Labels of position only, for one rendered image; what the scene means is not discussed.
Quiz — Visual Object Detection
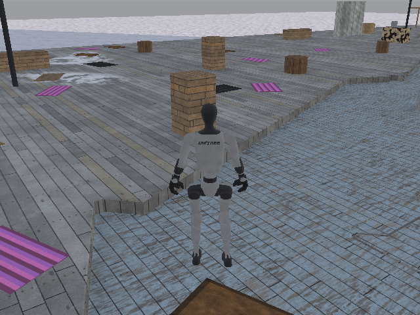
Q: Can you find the left robot hand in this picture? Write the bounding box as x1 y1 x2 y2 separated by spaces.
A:
169 181 184 195

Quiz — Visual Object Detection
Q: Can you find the robot foot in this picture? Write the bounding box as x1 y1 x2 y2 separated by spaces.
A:
222 252 232 267
192 249 201 265

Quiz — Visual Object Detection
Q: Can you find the right robot forearm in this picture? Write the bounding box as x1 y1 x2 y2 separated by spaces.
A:
235 158 247 182

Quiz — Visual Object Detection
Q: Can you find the right robot foot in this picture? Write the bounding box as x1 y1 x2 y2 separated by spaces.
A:
222 252 232 267

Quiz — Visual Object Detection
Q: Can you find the right robot hand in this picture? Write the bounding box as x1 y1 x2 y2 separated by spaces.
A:
233 179 248 192

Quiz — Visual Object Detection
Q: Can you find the robot right upper arm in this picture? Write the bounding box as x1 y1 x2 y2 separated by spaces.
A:
223 132 241 168

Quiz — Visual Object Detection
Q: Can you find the left robot forearm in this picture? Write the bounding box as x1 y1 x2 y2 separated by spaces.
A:
171 158 184 183

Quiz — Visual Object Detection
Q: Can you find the robot left upper arm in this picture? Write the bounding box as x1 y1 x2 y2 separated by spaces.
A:
177 132 196 169

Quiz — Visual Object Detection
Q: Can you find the left robot foot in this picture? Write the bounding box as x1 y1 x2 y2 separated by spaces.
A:
192 249 201 265

